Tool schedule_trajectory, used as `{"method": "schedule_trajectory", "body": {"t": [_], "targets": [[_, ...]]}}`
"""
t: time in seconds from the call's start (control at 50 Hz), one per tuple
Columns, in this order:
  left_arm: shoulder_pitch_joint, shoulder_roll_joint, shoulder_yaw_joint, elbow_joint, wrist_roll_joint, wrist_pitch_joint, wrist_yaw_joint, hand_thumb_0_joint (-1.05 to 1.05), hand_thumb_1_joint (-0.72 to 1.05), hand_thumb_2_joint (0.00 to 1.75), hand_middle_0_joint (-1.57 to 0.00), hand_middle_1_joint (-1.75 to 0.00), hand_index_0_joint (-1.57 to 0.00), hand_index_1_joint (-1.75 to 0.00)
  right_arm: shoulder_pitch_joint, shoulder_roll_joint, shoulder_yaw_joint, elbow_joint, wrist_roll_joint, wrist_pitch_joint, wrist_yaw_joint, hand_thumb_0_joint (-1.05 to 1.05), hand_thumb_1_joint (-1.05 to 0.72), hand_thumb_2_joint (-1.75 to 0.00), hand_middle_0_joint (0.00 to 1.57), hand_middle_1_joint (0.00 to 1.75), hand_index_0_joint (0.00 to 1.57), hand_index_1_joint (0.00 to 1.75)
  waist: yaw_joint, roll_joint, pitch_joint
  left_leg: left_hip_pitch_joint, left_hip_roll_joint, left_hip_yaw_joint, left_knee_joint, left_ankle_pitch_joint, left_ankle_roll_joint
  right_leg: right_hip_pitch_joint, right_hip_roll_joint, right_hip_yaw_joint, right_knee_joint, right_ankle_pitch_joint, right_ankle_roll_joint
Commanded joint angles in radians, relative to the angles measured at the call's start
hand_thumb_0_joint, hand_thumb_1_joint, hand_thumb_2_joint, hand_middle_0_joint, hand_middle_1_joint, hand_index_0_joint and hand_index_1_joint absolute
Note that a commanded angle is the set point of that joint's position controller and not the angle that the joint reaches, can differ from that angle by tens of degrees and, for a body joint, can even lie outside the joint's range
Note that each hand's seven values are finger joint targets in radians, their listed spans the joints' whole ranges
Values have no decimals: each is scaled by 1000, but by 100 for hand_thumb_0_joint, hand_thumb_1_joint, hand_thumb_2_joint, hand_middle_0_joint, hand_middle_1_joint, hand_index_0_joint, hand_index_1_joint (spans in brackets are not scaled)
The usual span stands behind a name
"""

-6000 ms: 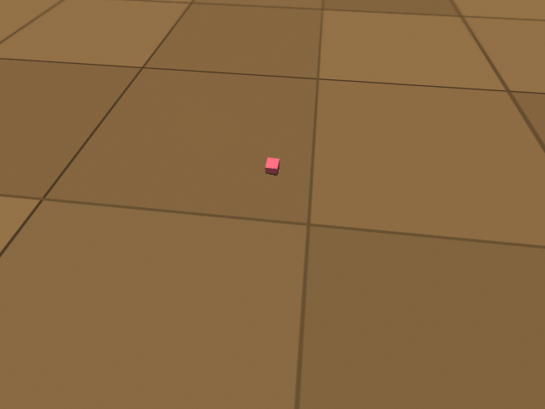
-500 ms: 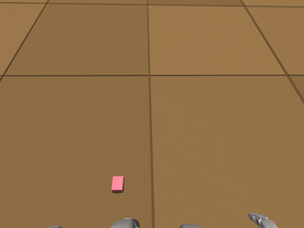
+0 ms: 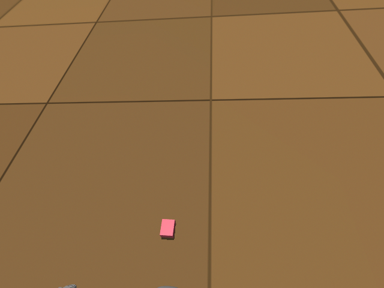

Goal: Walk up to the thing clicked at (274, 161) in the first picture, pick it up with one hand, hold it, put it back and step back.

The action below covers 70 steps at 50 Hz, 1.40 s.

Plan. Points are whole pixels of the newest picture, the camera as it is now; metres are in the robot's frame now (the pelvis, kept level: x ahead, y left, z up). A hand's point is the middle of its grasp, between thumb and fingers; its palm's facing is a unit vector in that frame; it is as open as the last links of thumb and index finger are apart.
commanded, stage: walk up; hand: left
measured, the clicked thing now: (167, 228) +0.45 +0.22 -0.75
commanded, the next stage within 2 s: stand in 0.94 s
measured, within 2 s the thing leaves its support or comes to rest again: neither
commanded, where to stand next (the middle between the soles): +0.03 +0.02 m, yaw -4 degrees
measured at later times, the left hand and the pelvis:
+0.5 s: hand out of the picture +0.08 +0.27 -0.14, palm faces -0.02 -0.89 -0.45, open 7.4 cm; pelvis +0.01 +0.00 -0.01, yaw -1 degrees
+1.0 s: hand out of the picture +0.06 +0.26 -0.16, palm faces -0.07 -0.94 -0.34, open 7.4 cm; pelvis -0.01 +0.01 -0.01, yaw -2 degrees
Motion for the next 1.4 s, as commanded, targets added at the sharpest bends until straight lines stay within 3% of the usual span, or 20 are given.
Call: {"method": "schedule_trajectory", "body": {"t": [0.0, 0.04, 0.08, 0.12, 0.28, 0.34, 0.36, 0.4, 0.56, 0.62, 0.66, 0.7, 0.74, 0.88, 0.9, 0.92, 0.96, 1.08, 1.16, 1.38], "targets": [[72, 322, 81, -58, -17, -11, -7, 0, 90, 90, -20, -30, -20, -30, -88, -159, -53, -134, -21, -94, -7, 0, -90, -90, 20, 30, 20, 30, 31, -232, -69, -42, 8, 72, -358, 23, 47, 158, -229, 285, -179, 6, -158], [0, 254, 47, -89, -31, -11, -5, 0, 90, 90, -20, -30, -20, -30, 57, -157, -66, -79, -24, -103, -13, 0, -90, -90, 20, 30, 20, 30, -65, -99, -120, 275, -2, 70, -482, 274, 72, -48, -144, 152, -13, 94, -67], [-53, 156, 17, -112, -46, -11, 0, 0, 90, 90, -20, -30, -20, -30, 70, -295, -89, -98, -42, -103, -23, 0, -90, -90, 20, 30, 20, 30, -92, 189, -94, 346, 331, -473, -597, -48, 206, -416, 62, 36, 274, -247, 35], [-41, 277, 44, -83, -41, -21, 6, 0, 90, 90, -20, -30, -20, -30, 7, -298, -90, -124, -15, -97, -24, 0, -90, -90, 20, 30, 20, 30, -69, 132, 25, 97, 392, -445, -588, -25, 319, -278, -32, 163, 403, -246, 16], [92, 215, 17, 43, -57, -53, 35, 0, 90, 90, -20, -30, -20, -30, -90, -194, -48, -175, -6, -54, -20, 0, -90, -90, 20, 30, 20, 30, -19, 158, -58, 69, 146, 19, -269, 695, 156, 4, 38, 13, -27, 118, 44], [155, 346, 52, 70, -48, -62, 69, 0, 90, 90, -20, -30, -20, -30, -77, -141, -40, -205, 23, -21, -17, 0, -90, -90, 20, 30, 20, 30, 12, -97, -133, -89, 42, 65, 40, 420, 62, 183, -131, 247, -142, 593, -16], [131, 401, 56, 46, -45, -62, 76, 0, 90, 90, -20, -30, -20, -30, -58, -117, -38, -209, 21, -1, -24, 0, -90, -90, 20, 30, 20, 30, 8, -219, -133, -156, -43, 18, 217, -85, 40, 106, -373, 557, -259, 628, -135], [44, 390, 59, 7, -35, -55, 82, 0, 90, 90, -20, -30, -20, -30, -31, -195, -72, -186, 6, 33, -27, 0, -90, -90, 20, 30, 20, 30, -24, -154, -76, -92, 28, -108, 411, -127, 38, -66, -398, 609, -231, 427, -246], [-69, 287, 41, -41, -1, -23, 55, 0, 90, 90, -20, -30, -20, -30, 10, -156, -56, -124, 16, -12, -10, 0, -90, -90, 20, 30, 20, 30, -9, -327, -195, -33, 27, 38, -94, -28, -2, 8, -145, 233, -132, -75, -129], [-50, 237, 23, -35, -41, 21, 37, 0, 90, 90, -20, -30, -20, -30, 59, -170, -65, -69, -16, -52, -35, 0, -90, -90, 20, 30, 20, 30, -38, -223, -154, 163, 1, 46, -428, 249, 1, -131, -103, 205, 128, 104, -70], [-14, 173, 9, -31, -56, 30, 41, 0, 90, 90, -20, -30, -20, -30, -80, -325, -84, -127, -39, -67, -46, 0, -90, -90, 20, 30, 20, 30, 13, 68, -57, 65, 347, -468, -507, 286, 134, -352, 86, 158, 330, -225, 28], [-107, 284, 39, -3, -48, 31, 41, 0, 90, 90, -20, -30, -20, -30, -158, -327, -78, -122, -18, -75, -45, 0, -90, -90, 20, 30, 20, 30, -18, 81, 11, -226, 407, -449, -509, 235, 295, -118, 9, 244, 439, -242, 31], [-55, 258, 42, 13, -58, 31, 23, 0, 90, 90, -20, -30, -20, -30, -190, -260, -61, -135, -26, -88, -53, 0, -90, -90, 20, 30, 20, 30, 18, 70, -2, -78, 277, -193, -395, 444, 220, -181, 48, 242, 430, -151, 14], [16, 235, 42, 34, -22, -11, -1, 0, 90, 90, -20, -30, -20, -30, -9, -276, -76, -103, -16, -89, -41, 0, -90, -90, 20, 30, 20, 30, -6, 123, -168, 152, 196, -89, -182, 397, 178, 24, 71, 61, -140, -90, -8], [114, 277, 61, 61, -19, -22, 6, 0, 90, 90, -20, -30, -20, -30, -14, -219, -60, -120, -9, -87, -43, 0, -90, -90, 20, 30, 20, 30, 44, 12, -198, 18, 148, -41, 6, 385, 136, 213, 3, 215, -221, -49, -38], [12, 362, 38, 52, -31, -48, 24, 0, 90, 90, -20, -30, -20, -30, -90, -49, -22, -140, 21, -78, -46, 0, -90, -90, 20, 30, 20, 30, -9, -223, -169, -196, 18, -6, 88, 155, 35, 228, -285, 582, -237, 433, -81], [-82, 347, 35, 86, -33, -48, 24, 0, 90, 90, -20, -30, -20, -30, -117, -128, -31, -109, 27, -71, -65, 0, -90, -90, 20, 30, 20, 30, -34, -153, -92, -28, 41, -75, 61, -89, 53, -63, -321, 598, -177, 421, -208], [-91, 222, -8, 96, -78, -31, 29, 0, 90, 90, -20, -30, -20, -30, -73, -176, -42, -35, 6, -90, -46, 0, -90, -90, 20, 30, 20, 30, -39, -56, -225, 248, 135, -100, -324, 679, 80, 51, -47, 201, -46, 416, 9], [-174, 227, -18, 133, -53, -22, 20, 0, 90, 90, -20, -30, -20, -30, -173, -190, -23, -19, 16, -79, -35, 0, -90, -90, 20, 30, 20, 30, -32, -52, -80, 50, 110, -89, -395, 270, 47, 78, -68, 253, -211, 111, 5], [-222, 224, -20, 205, -57, -32, 15, 0, 90, 90, -20, -30, -20, -30, -179, -174, -3, 53, 7, -90, -32, 0, -90, -90, 20, 30, 20, 30, -31, -81, -128, 130, 127, -74, -471, 411, 28, 153, -73, 207, -261, 229, 27]]}}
